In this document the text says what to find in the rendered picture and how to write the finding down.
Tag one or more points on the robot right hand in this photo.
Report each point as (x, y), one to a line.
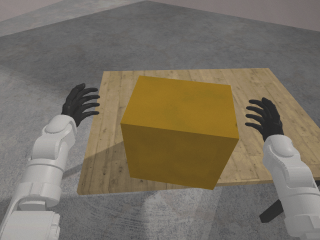
(270, 120)

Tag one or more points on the left robot upper arm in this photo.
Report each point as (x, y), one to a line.
(32, 225)

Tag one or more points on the table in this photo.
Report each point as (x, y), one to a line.
(105, 168)

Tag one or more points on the robot left hand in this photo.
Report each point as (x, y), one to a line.
(73, 105)

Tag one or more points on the carton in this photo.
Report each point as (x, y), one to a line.
(178, 131)

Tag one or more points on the robot left forearm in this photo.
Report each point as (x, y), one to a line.
(40, 184)

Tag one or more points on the robot right forearm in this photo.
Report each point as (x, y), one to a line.
(295, 186)

